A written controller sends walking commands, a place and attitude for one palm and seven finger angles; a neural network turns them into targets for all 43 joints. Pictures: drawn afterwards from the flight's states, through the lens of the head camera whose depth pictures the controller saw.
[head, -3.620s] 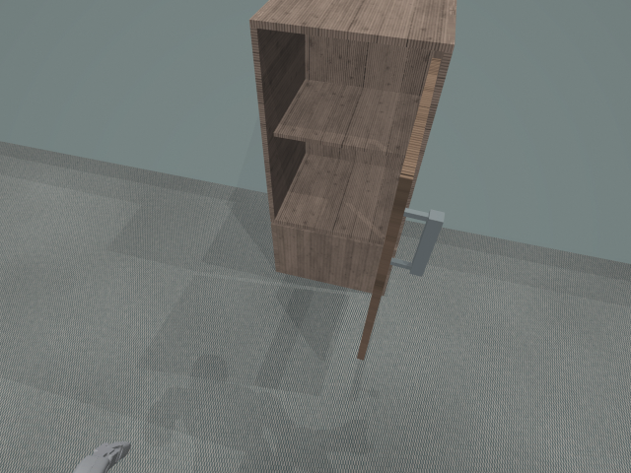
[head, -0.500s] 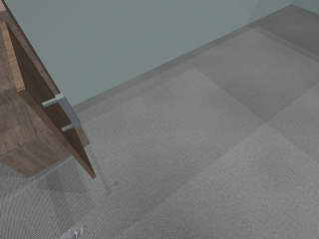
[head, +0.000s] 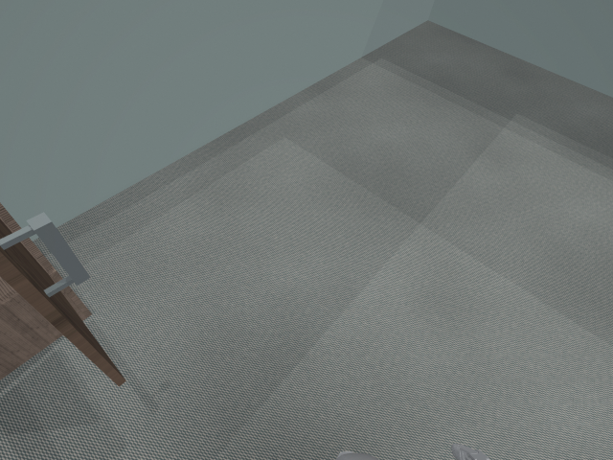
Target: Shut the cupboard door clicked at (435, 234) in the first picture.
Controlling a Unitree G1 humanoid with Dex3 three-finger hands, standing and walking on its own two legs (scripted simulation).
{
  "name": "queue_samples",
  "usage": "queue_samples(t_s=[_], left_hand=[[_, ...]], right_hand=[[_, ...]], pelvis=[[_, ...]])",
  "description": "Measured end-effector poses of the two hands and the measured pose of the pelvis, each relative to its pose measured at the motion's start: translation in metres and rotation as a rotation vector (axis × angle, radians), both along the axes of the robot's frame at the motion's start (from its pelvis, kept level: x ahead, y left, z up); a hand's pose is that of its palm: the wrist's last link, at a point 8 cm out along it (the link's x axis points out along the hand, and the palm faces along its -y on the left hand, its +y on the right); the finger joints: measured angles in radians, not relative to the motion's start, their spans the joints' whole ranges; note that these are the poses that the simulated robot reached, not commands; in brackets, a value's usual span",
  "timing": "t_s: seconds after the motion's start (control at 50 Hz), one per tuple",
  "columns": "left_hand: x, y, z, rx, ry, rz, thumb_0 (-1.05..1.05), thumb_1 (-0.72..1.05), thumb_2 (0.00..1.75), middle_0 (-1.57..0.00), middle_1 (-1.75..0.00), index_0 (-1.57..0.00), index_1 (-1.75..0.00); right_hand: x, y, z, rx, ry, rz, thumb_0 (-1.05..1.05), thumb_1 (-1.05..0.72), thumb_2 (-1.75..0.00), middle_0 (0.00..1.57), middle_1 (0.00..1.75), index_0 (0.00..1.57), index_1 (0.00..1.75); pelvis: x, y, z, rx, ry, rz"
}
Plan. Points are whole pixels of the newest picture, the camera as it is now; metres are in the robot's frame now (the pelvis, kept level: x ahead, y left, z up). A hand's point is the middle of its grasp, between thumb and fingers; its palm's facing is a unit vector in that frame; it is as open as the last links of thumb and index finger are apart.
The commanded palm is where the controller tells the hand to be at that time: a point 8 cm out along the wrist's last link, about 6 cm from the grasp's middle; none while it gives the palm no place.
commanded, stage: walk around to get in front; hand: left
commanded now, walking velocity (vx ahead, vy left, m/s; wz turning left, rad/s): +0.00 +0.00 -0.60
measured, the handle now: (47, 260) +0.35 +0.42 -0.03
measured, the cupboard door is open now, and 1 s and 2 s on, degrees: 87 87 87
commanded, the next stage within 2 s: none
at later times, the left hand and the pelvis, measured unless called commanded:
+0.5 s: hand (254, 398) +0.22 +0.09 -0.15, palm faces -0.32 -0.92 -0.24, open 7.4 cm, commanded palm none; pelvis +0.04 -0.06 -0.01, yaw -18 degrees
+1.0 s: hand (262, 396) +0.24 +0.08 -0.19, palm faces -0.37 -0.92 -0.14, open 7.4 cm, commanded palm none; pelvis +0.26 -0.11 -0.02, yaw -30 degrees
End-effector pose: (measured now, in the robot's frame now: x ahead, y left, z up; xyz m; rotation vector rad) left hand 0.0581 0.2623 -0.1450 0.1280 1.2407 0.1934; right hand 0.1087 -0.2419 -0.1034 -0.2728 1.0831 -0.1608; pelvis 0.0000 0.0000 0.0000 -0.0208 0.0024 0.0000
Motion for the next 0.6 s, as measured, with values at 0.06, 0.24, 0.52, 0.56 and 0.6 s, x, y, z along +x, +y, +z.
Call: queue_samples(t_s=[0.06, 0.24, 0.52, 0.56, 0.6], left_hand=[[0.003, 0.006, 0.004, -0.012, 0.012, -0.037, 0.0, 0.9, 0.9, -0.2, -0.3, -0.19, -0.3], [0.03, -0.01, 0.014, -0.029, 0.07, -0.185, 0.0, 0.91, 0.9, -0.2, -0.3, -0.19, -0.3], [0.174, -0.131, 0.033, 0.022, -0.172, -0.439, 0.0, 0.9, 0.9, -0.2, -0.3, -0.19, -0.3], [0.174, -0.139, 0.037, 0.028, -0.16, -0.434, 0.0, 0.9, 0.9, -0.2, -0.3, -0.2, -0.3], [0.17, -0.144, 0.038, 0.033, -0.115, -0.441, 0.0, 0.9, 0.9, -0.2, -0.3, -0.2, -0.3]], right_hand=[[-0.019, 0.005, 0.006, -0.003, 0.024, -0.037, 0.01, -0.9, -0.89, 0.2, 0.3, 0.21, 0.3], [-0.092, -0.001, -0.002, 0.038, 0.098, -0.234, 0.01, -0.9, -0.89, 0.2, 0.3, 0.21, 0.3], [-0.198, -0.046, -0.048, 0.162, 0.391, -0.495, 0.01, -0.91, -0.89, 0.2, 0.3, 0.2, 0.3], [-0.176, -0.058, -0.044, 0.166, 0.352, -0.5, 0.01, -0.91, -0.89, 0.2, 0.3, 0.2, 0.3], [-0.146, -0.071, -0.039, 0.163, 0.277, -0.504, 0.01, -0.91, -0.89, 0.2, 0.3, 0.2, 0.3]], pelvis=[[-0.001, 0.005, 0.006, -0.011, -0.001, -0.037], [0.007, 0.005, 0.012, -0.011, 0.007, -0.168], [0.049, -0.064, -0.006, 0.025, -0.007, -0.317], [0.06, -0.074, 0.001, 0.036, -0.013, -0.343], [0.072, -0.082, 0.007, 0.042, -0.015, -0.369]])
